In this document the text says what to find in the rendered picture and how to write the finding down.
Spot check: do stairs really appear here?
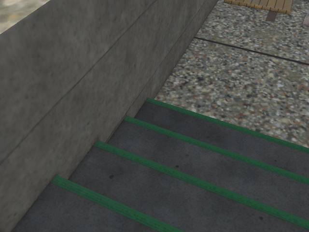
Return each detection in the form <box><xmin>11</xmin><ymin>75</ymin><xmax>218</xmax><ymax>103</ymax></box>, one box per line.
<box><xmin>12</xmin><ymin>98</ymin><xmax>309</xmax><ymax>232</ymax></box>

